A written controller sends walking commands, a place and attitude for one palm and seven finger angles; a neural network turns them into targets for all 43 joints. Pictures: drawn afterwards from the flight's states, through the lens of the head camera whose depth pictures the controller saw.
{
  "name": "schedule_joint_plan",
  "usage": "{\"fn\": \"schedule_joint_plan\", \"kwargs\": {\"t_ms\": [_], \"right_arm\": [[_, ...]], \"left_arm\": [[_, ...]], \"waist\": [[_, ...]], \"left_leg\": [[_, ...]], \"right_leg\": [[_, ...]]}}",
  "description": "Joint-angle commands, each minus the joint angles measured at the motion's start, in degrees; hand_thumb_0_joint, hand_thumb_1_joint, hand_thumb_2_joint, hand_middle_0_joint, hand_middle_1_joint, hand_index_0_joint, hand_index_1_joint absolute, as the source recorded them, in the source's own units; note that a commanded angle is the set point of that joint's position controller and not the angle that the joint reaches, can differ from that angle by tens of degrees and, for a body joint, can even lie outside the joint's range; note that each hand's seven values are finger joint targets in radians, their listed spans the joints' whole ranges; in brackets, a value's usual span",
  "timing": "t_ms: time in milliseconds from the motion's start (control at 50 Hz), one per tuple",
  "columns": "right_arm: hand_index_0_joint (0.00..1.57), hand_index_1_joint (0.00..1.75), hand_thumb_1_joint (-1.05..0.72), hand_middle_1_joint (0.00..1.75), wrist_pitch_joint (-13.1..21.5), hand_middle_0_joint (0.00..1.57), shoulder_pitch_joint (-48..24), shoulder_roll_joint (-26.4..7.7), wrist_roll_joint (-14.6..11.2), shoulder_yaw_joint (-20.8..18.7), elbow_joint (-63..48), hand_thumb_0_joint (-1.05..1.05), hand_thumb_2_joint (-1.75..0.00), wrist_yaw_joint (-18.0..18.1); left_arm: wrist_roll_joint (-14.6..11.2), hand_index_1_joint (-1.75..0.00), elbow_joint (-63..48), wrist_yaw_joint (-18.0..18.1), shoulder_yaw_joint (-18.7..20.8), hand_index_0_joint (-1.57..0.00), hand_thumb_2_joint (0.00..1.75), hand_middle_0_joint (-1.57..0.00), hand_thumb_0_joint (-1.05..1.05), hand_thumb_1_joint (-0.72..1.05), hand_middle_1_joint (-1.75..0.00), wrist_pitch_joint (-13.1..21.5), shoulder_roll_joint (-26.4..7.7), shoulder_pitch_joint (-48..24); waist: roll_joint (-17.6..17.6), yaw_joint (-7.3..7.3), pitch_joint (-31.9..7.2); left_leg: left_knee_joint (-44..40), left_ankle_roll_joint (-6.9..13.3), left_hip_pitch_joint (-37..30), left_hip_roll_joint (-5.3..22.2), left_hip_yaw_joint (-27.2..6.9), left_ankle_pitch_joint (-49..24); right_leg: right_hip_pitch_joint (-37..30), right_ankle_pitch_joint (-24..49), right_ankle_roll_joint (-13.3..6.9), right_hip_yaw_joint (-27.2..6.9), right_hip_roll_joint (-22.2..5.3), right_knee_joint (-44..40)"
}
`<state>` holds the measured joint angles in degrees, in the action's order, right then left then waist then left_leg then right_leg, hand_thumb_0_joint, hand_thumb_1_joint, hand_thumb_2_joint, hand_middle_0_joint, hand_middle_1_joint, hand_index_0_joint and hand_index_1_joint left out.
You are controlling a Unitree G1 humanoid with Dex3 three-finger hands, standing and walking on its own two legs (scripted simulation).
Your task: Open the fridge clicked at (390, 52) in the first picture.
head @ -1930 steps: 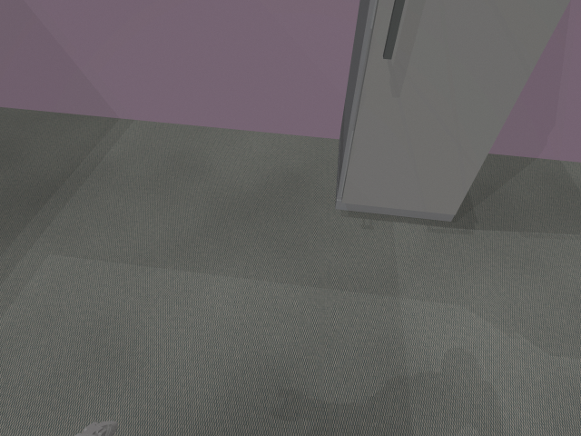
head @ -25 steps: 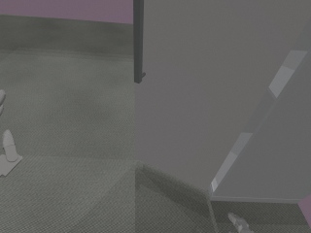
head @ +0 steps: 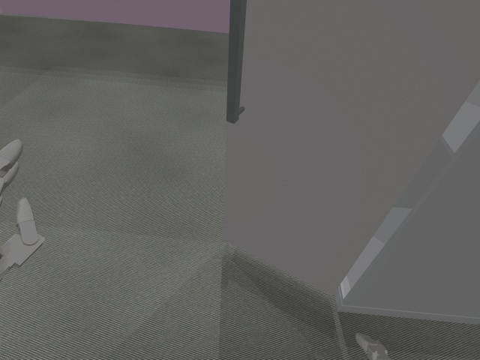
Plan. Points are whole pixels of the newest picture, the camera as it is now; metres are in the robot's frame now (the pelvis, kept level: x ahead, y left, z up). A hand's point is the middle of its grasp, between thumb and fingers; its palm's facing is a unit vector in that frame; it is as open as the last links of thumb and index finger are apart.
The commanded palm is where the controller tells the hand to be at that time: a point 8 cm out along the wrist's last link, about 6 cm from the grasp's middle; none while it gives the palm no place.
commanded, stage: let the arm hang, fingers relaxed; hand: left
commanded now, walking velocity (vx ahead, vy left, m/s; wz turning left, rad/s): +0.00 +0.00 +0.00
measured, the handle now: (241, 37) +0.72 +0.07 +0.24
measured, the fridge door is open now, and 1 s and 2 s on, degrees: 65 65 65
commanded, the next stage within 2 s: look to check the result in 1.08 s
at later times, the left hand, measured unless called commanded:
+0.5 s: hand out of the picture +0.02 +0.22 -0.17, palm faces +0.02 -0.97 -0.23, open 7.1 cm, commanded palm none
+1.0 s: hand out of the picture +0.06 +0.21 -0.16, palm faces +0.00 -0.98 -0.20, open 7.4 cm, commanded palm none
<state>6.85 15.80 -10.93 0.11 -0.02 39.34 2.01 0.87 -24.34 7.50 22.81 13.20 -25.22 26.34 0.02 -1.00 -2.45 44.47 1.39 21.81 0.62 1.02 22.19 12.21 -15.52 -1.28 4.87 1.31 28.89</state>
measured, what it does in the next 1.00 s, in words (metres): stands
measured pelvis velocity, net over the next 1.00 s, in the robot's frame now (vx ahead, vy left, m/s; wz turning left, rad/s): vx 0.03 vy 0.03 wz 0.00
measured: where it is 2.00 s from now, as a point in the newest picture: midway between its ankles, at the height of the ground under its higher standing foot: outside the picture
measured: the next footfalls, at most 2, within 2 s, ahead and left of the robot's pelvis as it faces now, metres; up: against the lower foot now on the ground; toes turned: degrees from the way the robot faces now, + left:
none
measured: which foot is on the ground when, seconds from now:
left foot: down 0.00-1.00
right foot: down 0.00-1.00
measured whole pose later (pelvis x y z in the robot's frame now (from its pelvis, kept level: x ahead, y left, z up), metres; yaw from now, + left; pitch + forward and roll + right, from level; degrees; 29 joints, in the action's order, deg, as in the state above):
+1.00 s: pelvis +0.03 +0.03 +0.01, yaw +0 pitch -1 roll +0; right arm 0.2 14.1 -10.6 0.7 -0.3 63.2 1.1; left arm 0.9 63.3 1.4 -0.5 0.6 -10.8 12.8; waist -0.6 0.4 1.9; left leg 21.6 4.2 8.9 -2.7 5.7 11.9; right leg 6.1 -15.1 1.9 0.2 -2.5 22.3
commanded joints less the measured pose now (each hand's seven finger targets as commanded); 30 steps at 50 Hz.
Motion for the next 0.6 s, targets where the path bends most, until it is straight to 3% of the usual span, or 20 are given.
{"fn": "schedule_joint_plan", "kwargs": {"t_ms": [0,20,40,60,80,100,120,140,160,180,200,220,260,300,320,360,380,420,580], "right_arm": [[0.20,0.30,-0.90,0.30,-2.35,0.20,1.07,-7.63,0.32,-3.85,-0.90,0.00,-0.90,-2.89],[0.20,0.30,-0.90,0.30,-3.77,0.20,2.18,-6.92,0.53,-2.86,-0.62,0.00,-0.90,-3.12],[0.20,0.30,-0.90,0.30,-4.31,0.20,1.60,-9.27,1.15,-2.90,-1.55,0.00,-0.90,-3.10],[0.20,0.30,-0.90,0.30,-4.51,0.20,-0.76,-12.29,1.89,-3.25,-2.17,0.00,-0.90,-2.71],[0.20,0.30,-0.90,0.30,-4.88,0.20,-2.14,-13.26,2.56,-3.29,-2.69,0.00,-0.90,-2.30],[0.20,0.30,-0.90,0.30,-4.95,0.20,-2.90,-13.31,3.28,-2.97,-2.89,0.00,-0.90,-1.80],[0.20,0.30,-0.90,0.30,-4.74,0.20,-3.17,-13.11,3.35,-2.41,-1.76,0.00,-0.90,-1.47],[0.20,0.30,-0.90,0.30,-4.86,0.20,-4.12,-12.61,2.94,-1.95,-0.57,0.00,-0.90,-1.37],[0.20,0.30,-0.90,0.30,-4.94,0.20,-5.11,-11.41,2.35,-1.52,0.53,0.00,-0.90,-1.44],[0.20,0.30,-0.90,0.30,-5.05,0.20,-5.61,-10.27,1.79,-1.19,1.43,0.00,-0.90,-1.64],[0.20,0.30,-0.90,0.30,-5.66,0.20,-4.82,-8.87,1.51,-1.14,2.85,0.00,-0.90,-1.65],[0.20,0.30,-0.90,0.30,-6.05,0.20,-3.26,-7.61,1.53,-1.04,4.46,0.00,-0.90,-1.50],[0.20,0.30,-0.90,0.30,-6.18,0.20,-0.54,-5.96,1.48,-0.65,7.83,0.00,-0.90,-1.43],[0.20,0.30,-0.90,0.30,-5.70,0.20,0.05,-5.83,1.76,-1.05,9.45,0.00,-0.90,-1.00],[0.20,0.30,-0.90,0.30,-5.74,0.20,0.21,-6.07,1.57,-1.01,10.35,0.00,-0.90,-0.89],[0.20,0.30,-0.90,0.30,-5.80,0.20,0.52,-6.15,1.29,-1.07,11.82,0.00,-0.90,-0.63],[0.20,0.30,-0.90,0.30,-5.84,0.20,0.94,-6.44,1.05,-1.23,12.20,0.00,-0.90,-0.51],[0.20,0.30,-0.90,0.30,-5.94,0.20,1.44,-6.54,0.87,-1.30,13.78,0.00,-0.90,-0.39],[0.20,0.30,-0.90,0.30,-6.00,0.20,2.22,-6.59,0.65,-1.32,18.23,0.00,-0.90,-0.41]], "left_arm": [[2.21,-0.30,32.08,-6.25,-15.01,-0.20,0.90,-0.20,0.00,0.90,-0.30,-13.34,5.77,-2.81],[1.30,-0.30,33.83,-6.42,-15.87,-0.20,0.90,-0.20,0.00,0.90,-0.30,-13.64,6.57,-4.67],[1.00,-0.30,35.27,-6.58,-17.34,-0.20,0.90,-0.20,0.00,0.90,-0.30,-14.06,7.72,-5.38],[0.73,-0.30,37.45,-6.74,-18.01,-0.20,0.90,-0.20,0.00,0.90,-0.30,-14.34,8.42,-4.38],[0.65,-0.30,39.80,-6.71,-18.63,-0.20,0.90,-0.20,0.00,0.90,-0.30,-14.47,7.00,-7.28],[0.78,-0.30,41.64,-7.02,-18.55,-0.20,0.90,-0.20,0.00,0.90,-0.30,-14.21,6.91,-8.93],[0.91,-0.30,45.11,-7.17,-18.42,-0.20,0.90,-0.20,0.00,0.90,-0.30,-14.12,6.63,-10.50],[0.95,-0.30,49.54,-7.01,-18.32,-0.20,0.90,-0.20,0.00,0.90,-0.30,-13.91,5.65,-10.05],[0.90,-0.30,53.63,-6.82,-18.51,-0.20,0.90,-0.20,0.00,0.90,-0.30,-13.48,4.41,-8.11],[0.71,-0.30,57.10,-6.67,-19.23,-0.20,0.90,-0.20,0.00,0.90,-0.30,-12.95,2.88,-6.98],[0.47,-0.30,60.48,-6.64,-19.73,-0.20,0.90,-0.20,0.00,0.90,-0.30,-12.58,2.30,-8.11],[0.31,-0.30,63.32,-6.63,-20.06,-0.20,0.90,-0.20,0.00,0.90,-0.30,-12.22,2.30,-9.51],[-0.04,-0.30,67.51,-6.59,-20.81,-0.20,0.90,-0.20,0.00,0.90,-0.30,-12.03,3.61,-10.71],[0.06,-0.30,70.05,-6.18,-20.11,-0.20,0.90,-0.20,0.00,0.90,-0.30,-12.11,6.66,-8.03],[-0.12,-0.30,71.65,-6.14,-20.59,-0.20,0.90,-0.20,0.00,0.90,-0.30,-12.28,6.46,-7.81],[-0.23,-0.30,74.34,-6.15,-21.03,-0.20,0.90,-0.20,0.00,0.90,-0.30,-12.46,6.86,-7.59],[-0.21,-0.30,75.48,-6.11,-21.21,-0.20,0.90,-0.20,0.00,0.90,-0.30,-12.44,6.59,-7.84],[-0.19,-0.30,77.68,-6.08,-21.63,-0.20,0.90,-0.20,0.00,0.90,-0.30,-12.52,7.10,-8.15],[-0.20,-0.30,83.31,-5.70,-22.15,-0.20,0.90,-0.20,0.00,0.90,-0.30,-12.42,6.80,-7.83]], "waist": [[-4.95,4.64,-1.03],[-5.16,4.43,-1.28],[0.09,3.70,-0.83],[5.37,1.95,0.13],[4.14,2.01,3.00],[-2.57,1.53,3.00],[-2.94,1.20,2.20],[-3.17,0.09,1.00],[-3.40,-0.63,-0.63],[-3.85,-0.45,-1.93],[-5.80,0.77,-0.75],[-5.61,2.01,-0.08],[2.40,3.08,0.34],[9.48,1.68,-2.87],[11.02,1.38,-3.33],[8.91,1.00,-2.82],[4.80,1.03,-1.93],[1.62,1.29,-0.16],[-1.53,1.10,2.81]], "left_leg": [[-2.37,-1.99,0.93,2.63,-0.95,-3.13],[-8.85,-1.63,-4.04,2.40,-0.38,-12.48],[-14.02,1.41,-5.83,7.37,-10.25,-20.87],[-18.91,5.95,-4.03,14.38,-19.09,-23.48],[-22.86,8.96,-1.14,17.03,-21.75,-23.60],[-22.53,9.99,-0.92,16.45,-21.81,-26.58],[-20.88,8.96,-1.47,14.82,-20.39,-32.43],[-18.90,6.88,-0.02,12.09,-15.77,-35.42],[-16.65,4.04,0.90,7.88,-10.26,-31.78],[-15.05,1.35,0.29,4.22,-5.84,-23.74],[-12.97,-0.17,-1.82,1.37,-2.35,-14.59],[-12.17,-0.55,-4.86,0.72,-1.12,-11.51],[-16.00,-0.24,-8.99,1.58,-1.39,-12.93],[-18.40,1.21,-11.51,4.15,-3.44,-21.44],[-19.45,1.64,-11.62,4.77,-3.91,-22.69],[-20.83,1.96,-11.45,5.44,-4.41,-22.83],[-20.83,1.96,-11.64,5.71,-4.52,-23.92],[-21.86,1.89,-11.95,5.73,-4.18,-22.63],[-24.69,2.08,-13.47,5.69,-3.77,-21.31]], "right_leg": [[4.47,17.65,-6.45,-7.86,-15.54,2.89],[8.10,11.00,-3.39,-3.48,-12.29,6.03],[13.41,0.72,-0.14,-1.89,-7.31,11.98],[14.10,-7.43,1.83,-0.80,-3.36,18.29],[12.80,-14.87,1.63,-2.98,-2.70,22.16],[10.73,-15.38,1.42,-5.14,-3.36,19.14],[8.17,-10.06,1.58,-4.33,-3.87,13.77],[1.86,0.01,1.53,-4.62,-4.06,7.97],[-3.29,9.69,0.93,-7.53,-5.38,3.39],[-4.46,16.76,-0.58,-11.70,-8.07,0.90],[-1.54,15.93,-2.85,-15.23,-11.42,-2.85],[0.95,15.76,-4.52,-16.77,-13.04,-5.10],[2.67,11.41,-4.17,-14.57,-11.09,-5.29],[-0.69,13.49,-1.99,-9.31,-7.62,-3.28],[-2.01,12.02,-1.57,-8.20,-6.92,-3.30],[-3.38,10.48,-1.32,-7.25,-6.20,-4.26],[-3.43,11.32,-1.27,-6.96,-6.16,-4.72],[-2.82,10.92,-1.18,-6.90,-6.61,-5.91],[-2.46,9.76,-1.01,-7.08,-7.05,-7.37]]}}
